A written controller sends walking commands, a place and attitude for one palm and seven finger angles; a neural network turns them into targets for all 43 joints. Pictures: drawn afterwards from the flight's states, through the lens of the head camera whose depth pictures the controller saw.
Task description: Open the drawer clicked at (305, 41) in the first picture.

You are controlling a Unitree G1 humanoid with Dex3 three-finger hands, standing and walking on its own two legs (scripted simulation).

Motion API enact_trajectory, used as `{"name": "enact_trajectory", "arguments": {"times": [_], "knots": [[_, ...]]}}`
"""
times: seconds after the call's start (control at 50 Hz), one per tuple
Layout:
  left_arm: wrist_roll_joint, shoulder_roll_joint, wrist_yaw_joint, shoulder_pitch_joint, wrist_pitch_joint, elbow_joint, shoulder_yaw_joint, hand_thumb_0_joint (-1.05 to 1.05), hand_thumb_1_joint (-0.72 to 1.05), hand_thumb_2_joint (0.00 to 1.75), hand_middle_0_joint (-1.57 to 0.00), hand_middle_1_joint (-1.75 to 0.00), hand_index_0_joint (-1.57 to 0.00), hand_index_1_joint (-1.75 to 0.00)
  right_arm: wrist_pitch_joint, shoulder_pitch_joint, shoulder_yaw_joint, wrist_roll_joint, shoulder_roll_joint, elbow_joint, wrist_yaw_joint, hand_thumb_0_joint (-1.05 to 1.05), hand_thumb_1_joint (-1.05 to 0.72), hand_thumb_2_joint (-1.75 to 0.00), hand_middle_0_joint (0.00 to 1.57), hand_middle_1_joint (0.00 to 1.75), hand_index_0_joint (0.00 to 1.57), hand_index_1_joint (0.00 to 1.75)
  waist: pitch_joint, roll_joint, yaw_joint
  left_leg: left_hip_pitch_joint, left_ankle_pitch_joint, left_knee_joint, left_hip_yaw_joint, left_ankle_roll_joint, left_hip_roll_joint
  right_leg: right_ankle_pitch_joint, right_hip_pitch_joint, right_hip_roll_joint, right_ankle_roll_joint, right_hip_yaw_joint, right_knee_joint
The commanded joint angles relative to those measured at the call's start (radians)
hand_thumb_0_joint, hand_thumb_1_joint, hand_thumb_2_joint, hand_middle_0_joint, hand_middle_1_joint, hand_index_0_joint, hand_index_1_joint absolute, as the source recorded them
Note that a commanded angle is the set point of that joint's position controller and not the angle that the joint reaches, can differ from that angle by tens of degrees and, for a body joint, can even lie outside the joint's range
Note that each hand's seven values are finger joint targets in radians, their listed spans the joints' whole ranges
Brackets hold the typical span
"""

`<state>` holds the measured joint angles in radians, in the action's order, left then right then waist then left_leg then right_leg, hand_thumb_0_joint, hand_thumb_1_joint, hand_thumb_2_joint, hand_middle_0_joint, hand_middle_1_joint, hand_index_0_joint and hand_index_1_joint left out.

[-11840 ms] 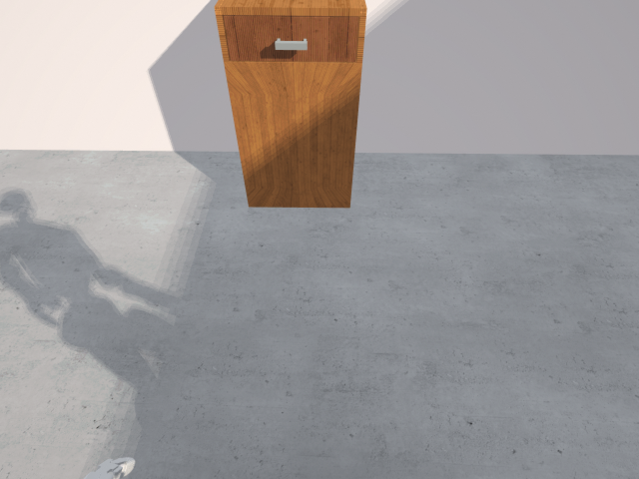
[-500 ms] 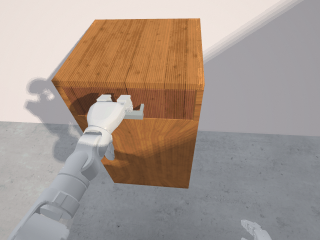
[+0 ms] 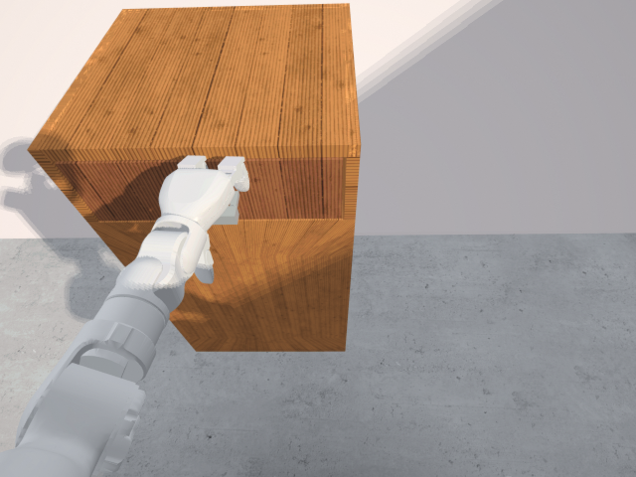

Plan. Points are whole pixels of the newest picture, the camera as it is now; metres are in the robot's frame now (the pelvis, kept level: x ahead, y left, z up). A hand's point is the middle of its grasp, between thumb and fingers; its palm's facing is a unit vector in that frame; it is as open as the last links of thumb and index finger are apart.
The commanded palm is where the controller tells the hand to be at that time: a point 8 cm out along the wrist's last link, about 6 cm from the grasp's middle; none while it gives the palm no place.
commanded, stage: move the hooked fingers above the handle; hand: left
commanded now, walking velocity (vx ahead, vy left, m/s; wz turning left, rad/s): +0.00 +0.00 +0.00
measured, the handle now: (206, 206) +0.51 +0.18 +0.00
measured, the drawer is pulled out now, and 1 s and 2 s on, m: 0.00 0.00 0.00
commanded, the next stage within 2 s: none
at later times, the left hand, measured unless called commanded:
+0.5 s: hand (195, 228) +0.43 +0.17 +0.05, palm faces -0.07 -0.01 -1.00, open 13.8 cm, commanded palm +0.44 +0.18 +0.12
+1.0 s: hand (195, 207) +0.46 +0.17 +0.06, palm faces -0.07 +0.00 -1.00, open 13.7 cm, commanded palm +0.43 +0.20 +0.11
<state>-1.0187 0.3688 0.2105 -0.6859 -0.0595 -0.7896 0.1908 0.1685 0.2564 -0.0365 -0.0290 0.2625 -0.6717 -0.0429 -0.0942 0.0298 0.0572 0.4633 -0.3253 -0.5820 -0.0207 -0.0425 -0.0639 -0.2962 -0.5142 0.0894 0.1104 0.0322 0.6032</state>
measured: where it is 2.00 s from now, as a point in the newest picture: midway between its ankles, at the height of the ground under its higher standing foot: outside the picture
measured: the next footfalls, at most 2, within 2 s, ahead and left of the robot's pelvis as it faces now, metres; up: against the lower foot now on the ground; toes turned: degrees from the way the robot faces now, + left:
none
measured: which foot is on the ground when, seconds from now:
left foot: down 0.00-1.00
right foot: down 0.00-1.00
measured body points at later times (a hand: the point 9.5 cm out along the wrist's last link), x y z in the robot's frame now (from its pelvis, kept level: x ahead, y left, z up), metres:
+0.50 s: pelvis -0.01 +0.01 +0.00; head +0.05 -0.01 +0.45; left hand +0.43 +0.17 +0.10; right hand +0.07 -0.26 -0.13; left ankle -0.03 +0.10 -0.72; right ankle -0.01 -0.04 -0.72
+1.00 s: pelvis -0.01 +0.02 +0.00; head +0.03 +0.01 +0.45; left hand +0.46 +0.17 +0.12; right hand +0.05 -0.24 -0.13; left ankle -0.03 +0.10 -0.72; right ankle -0.01 -0.04 -0.72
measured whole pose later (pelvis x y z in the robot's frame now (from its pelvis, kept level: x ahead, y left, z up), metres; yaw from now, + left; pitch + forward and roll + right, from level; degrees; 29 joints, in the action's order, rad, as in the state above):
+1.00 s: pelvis -0.01 +0.02 +0.00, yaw -2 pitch +12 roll +1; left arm -1.05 0.36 0.21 -0.84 0.11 -1.03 0.17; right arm 0.20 0.28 0.02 -0.05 0.24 -0.62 -0.07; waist -0.12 0.03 0.10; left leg 0.49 -0.32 -0.59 -0.06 -0.07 -0.06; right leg -0.26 -0.54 0.10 0.08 -0.01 0.60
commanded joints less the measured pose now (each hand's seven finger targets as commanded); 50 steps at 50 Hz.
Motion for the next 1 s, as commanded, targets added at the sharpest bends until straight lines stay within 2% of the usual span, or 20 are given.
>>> {"name": "enact_trajectory", "arguments": {"times": [0.0,0.04,0.08,0.12,0.2,0.26,0.3,0.34,0.36,0.4,0.46,0.48,0.54,0.58,0.62,0.68,0.74,0.82,0.88,0.98], "knots": [[-0.026,0.309,0.15,-0.544,0.05,0.117,-0.181,0.0,-0.5,0.3,-0.3,-1.2,-0.3,-1.2,-0.042,0.036,-0.036,0.004,0.104,0.075,0.004,0.0,-0.9,-0.9,0.2,0.3,0.2,0.3,-0.387,-0.005,-0.005,0.045,0.236,0.008,0.012,0.0,0.002,0.38,0.304,-0.105,-0.08,-0.161,-0.036],[-0.027,0.35,0.171,-0.523,0.099,0.063,-0.221,0.0,-0.5,0.3,-0.3,-1.2,-0.3,-1.2,-0.039,0.032,-0.035,0.008,0.108,0.079,0.007,0.0,-0.9,-0.9,0.2,0.3,0.2,0.3,-0.45,-0.023,-0.023,0.053,0.263,0.005,0.002,0.002,0.001,0.449,0.369,-0.106,-0.086,-0.167,-0.029],[-0.019,0.317,0.157,-0.475,0.145,0.004,-0.195,0.0,-0.5,0.3,-0.3,-1.2,-0.3,-1.2,-0.032,0.034,-0.035,0.005,0.109,0.083,0.011,0.0,-0.9,-0.9,0.2,0.3,0.2,0.3,-0.486,-0.045,-0.03,0.064,0.284,0.014,-0.011,0.005,0.001,0.542,0.428,-0.111,-0.095,-0.164,-0.02],[-0.014,0.339,0.129,-0.433,0.179,-0.042,-0.202,0.0,-0.5,0.3,-0.3,-1.2,-0.3,-1.2,-0.019,0.026,-0.03,-0.003,0.121,0.083,0.006,0.0,-0.9,-0.9,0.2,0.3,0.2,0.3,-0.439,-0.125,-0.025,0.094,0.265,0.031,-0.019,0.002,0.0,0.564,0.446,-0.111,-0.106,-0.164,-0.038],[-0.015,0.33,0.091,-0.427,0.196,-0.061,-0.173,0.0,-0.5,0.3,-0.3,-1.2,-0.3,-1.2,-0.006,0.0,-0.021,-0.013,0.127,0.1,-0.007,0.0,-0.9,-0.9,0.2,0.3,0.2,0.3,-0.347,-0.15,-0.024,0.112,0.207,0.062,-0.023,-0.005,0.0,0.478,0.429,-0.115,-0.111,-0.176,-0.077],[-0.014,0.299,0.055,-0.426,0.154,-0.015,-0.147,0.0,-0.5,0.3,-0.3,-1.2,-0.3,-1.2,-0.014,0.006,-0.024,-0.015,0.126,0.122,-0.014,0.0,-0.9,-0.9,0.2,0.3,0.2,0.3,-0.36,-0.105,-0.023,0.072,0.21,0.064,-0.022,-0.011,0.005,0.439,0.422,-0.112,-0.1,-0.17,-0.081],[-0.01,0.265,0.032,-0.441,0.112,0.019,-0.116,0.0,-0.5,0.3,-0.3,-1.2,-0.3,-1.2,-0.024,0.013,-0.027,-0.016,0.125,0.128,-0.021,0.0,-0.9,-0.9,0.2,0.3,0.2,0.3,-0.342,-0.089,-0.005,0.057,0.185,0.062,-0.014,-0.014,0.009,0.401,0.393,-0.116,-0.099,-0.178,-0.09],[-0.002,0.186,0.018,-0.487,0.06,0.096,-0.057,0.0,-0.5,0.3,-0.3,-1.2,-0.3,-1.2,-0.036,0.024,-0.035,-0.013,0.116,0.133,-0.02,0.0,-0.9,-0.9,0.2,0.3,0.2,0.3,-0.362,-0.08,0.019,0.007,0.202,0.052,-0.005,-0.018,0.009,0.393,0.367,-0.11,-0.094,-0.168,-0.091],[-0.001,0.163,0.02,-0.522,0.029,0.146,-0.036,0.0,-0.5,0.3,-0.3,-1.2,-0.3,-1.2,-0.043,0.038,-0.043,-0.011,0.113,0.128,-0.018,0.0,-0.9,-0.9,0.2,0.3,0.2,0.3,-0.376,-0.033,0.025,-0.032,0.216,0.046,-0.002,-0.019,0.01,0.368,0.332,-0.102,-0.087,-0.16,-0.089],[0.003,0.151,0.039,-0.538,-0.016,0.19,-0.039,0.0,-0.5,0.3,-0.3,-1.2,-0.3,-1.2,-0.054,0.052,-0.052,-0.005,0.106,0.116,-0.013,0.0,-0.9,-0.9,0.2,0.3,0.2,0.3,-0.395,-0.008,0.029,-0.087,0.242,0.029,0.009,-0.021,0.012,0.333,0.282,-0.091,-0.078,-0.144,-0.082],[-0.005,0.119,0.092,-0.649,-0.036,0.205,-0.011,0.0,-0.5,0.3,-0.3,-1.2,-0.3,-1.2,-0.068,0.071,-0.057,-0.003,0.1,0.085,-0.004,0.0,-0.9,-0.9,0.2,0.3,0.2,0.3,-0.366,-0.01,0.064,-0.115,0.236,0.012,0.028,-0.021,0.015,0.24,0.174,-0.078,-0.071,-0.119,-0.078],[-0.011,0.144,0.117,-0.647,-0.023,0.162,-0.039,0.0,-0.5,0.3,-0.3,-1.2,-0.3,-1.2,-0.07,0.072,-0.055,-0.004,0.102,0.075,0.0,0.0,-0.9,-0.9,0.2,0.3,0.2,0.3,-0.333,0.0,0.059,-0.107,0.215,0.014,0.031,-0.018,0.016,0.195,0.137,-0.073,-0.067,-0.112,-0.08],[-0.015,0.227,0.182,-0.66,0.038,0.079,-0.118,0.0,-0.5,0.3,-0.3,-1.2,-0.3,-1.2,-0.071,0.067,-0.044,0.0,0.114,0.057,0.009,0.0,-0.9,-0.9,0.2,0.3,0.2,0.3,-0.344,-0.036,0.043,-0.057,0.209,0.014,0.034,-0.015,0.012,0.176,0.147,-0.067,-0.064,-0.101,-0.064],[-0.017,0.246,0.205,-0.659,0.102,0.011,-0.129,0.0,-0.5,0.3,-0.3,-1.2,-0.3,-1.2,-0.065,0.055,-0.032,-0.002,0.112,0.06,0.011,0.0,-0.9,-0.9,0.2,0.3,0.2,0.3,-0.352,-0.039,0.032,-0.02,0.206,0.023,0.023,-0.011,0.011,0.191,0.178,-0.068,-0.066,-0.098,-0.053],[-0.029,0.229,0.202,-0.639,0.17,-0.08,-0.112,0.0,-0.5,0.3,-0.3,-1.2,-0.3,-1.2,-0.057,0.048,-0.026,-0.002,0.113,0.059,0.017,0.0,-0.9,-0.9,0.2,0.3,0.2,0.3,-0.349,-0.017,0.025,-0.008,0.228,0.027,0.014,-0.005,0.013,0.221,0.184,-0.065,-0.064,-0.088,-0.043],[-0.028,0.253,0.147,-0.554,0.248,-0.188,-0.122,0.0,-0.5,0.3,-0.3,-1.2,-0.3,-1.2,-0.031,0.058,-0.02,-0.006,0.126,0.075,0.013,0.0,-0.9,-0.9,0.2,0.3,0.2,0.3,-0.375,-0.099,0.011,0.023,0.286,0.027,-0.002,-0.006,0.014,0.335,0.278,-0.066,-0.072,-0.09,-0.039],[-0.025,0.259,0.097,-0.522,0.279,-0.222,-0.116,0.0,-0.5,0.3,-0.3,-1.2,-0.3,-1.2,-0.003,0.036,-0.013,-0.013,0.132,0.092,-0.001,0.0,-0.9,-0.9,0.2,0.3,0.2,0.3,-0.34,-0.163,0.01,0.061,0.267,0.04,-0.011,-0.01,0.011,0.351,0.318,-0.073,-0.08,-0.099,-0.057],[-0.025,0.251,0.045,-0.485,0.272,-0.219,-0.084,0.0,-0.5,0.3,-0.3,-1.2,-0.3,-1.2,0.011,0.021,0.0,-0.019,0.131,0.117,-0.023,0.0,-0.9,-0.9,0.2,0.3,0.2,0.3,-0.233,-0.163,0.013,0.094,0.176,0.06,-0.016,-0.013,0.013,0.25,0.276,-0.08,-0.083,-0.111,-0.092],[-0.037,0.295,0.02,-0.442,0.229,-0.194,-0.113,0.0,-0.5,0.3,-0.3,-1.2,-0.3,-1.2,0.009,0.027,0.003,-0.019,0.127,0.137,-0.035,0.0,-0.9,-0.9,0.2,0.3,0.2,0.3,-0.252,-0.128,-0.011,0.091,0.163,0.058,-0.018,-0.013,0.014,0.212,0.285,-0.08,-0.073,-0.12,-0.088],[-0.021,0.284,0.008,-0.438,0.137,-0.084,-0.11,0.0,-0.5,0.3,-0.3,-1.2,-0.3,-1.2,-0.014,0.035,-0.001,-0.018,0.121,0.175,-0.043,0.0,-0.9,-0.9,0.2,0.3,0.2,0.3,-0.276,-0.073,-0.011,0.079,0.122,0.045,-0.016,-0.015,0.019,0.151,0.263,-0.085,-0.069,-0.135,-0.088]]}}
